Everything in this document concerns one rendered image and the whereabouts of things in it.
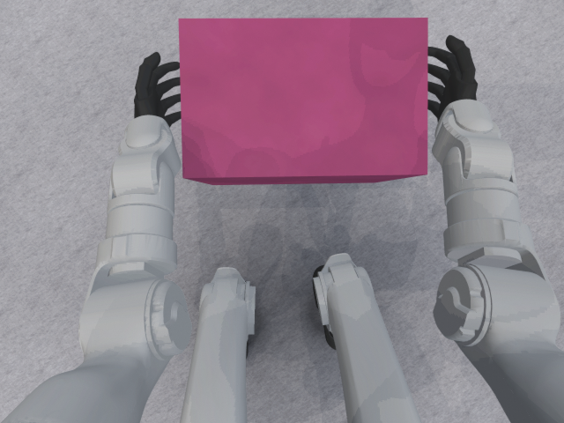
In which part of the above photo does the robot left upper arm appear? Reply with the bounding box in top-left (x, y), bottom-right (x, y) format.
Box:
top-left (1, 278), bottom-right (192, 423)

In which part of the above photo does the right robot foot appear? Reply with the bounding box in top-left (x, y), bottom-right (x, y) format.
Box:
top-left (313, 265), bottom-right (336, 350)

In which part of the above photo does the robot right upper arm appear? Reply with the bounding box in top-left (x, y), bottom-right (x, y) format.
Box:
top-left (433, 263), bottom-right (564, 423)

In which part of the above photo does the right robot forearm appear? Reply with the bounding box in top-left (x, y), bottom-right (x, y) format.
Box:
top-left (432, 100), bottom-right (560, 336)

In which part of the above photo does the left robot hand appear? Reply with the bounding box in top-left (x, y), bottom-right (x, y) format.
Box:
top-left (134, 52), bottom-right (182, 128)

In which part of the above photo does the left robot forearm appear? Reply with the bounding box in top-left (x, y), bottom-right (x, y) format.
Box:
top-left (78, 115), bottom-right (182, 354)

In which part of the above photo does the right robot thigh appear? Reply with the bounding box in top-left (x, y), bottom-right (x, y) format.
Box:
top-left (313, 263), bottom-right (422, 423)

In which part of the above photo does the right robot hand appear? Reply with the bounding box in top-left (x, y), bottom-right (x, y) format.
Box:
top-left (427, 35), bottom-right (478, 122)

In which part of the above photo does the carton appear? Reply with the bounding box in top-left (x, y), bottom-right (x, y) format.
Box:
top-left (179, 18), bottom-right (428, 185)

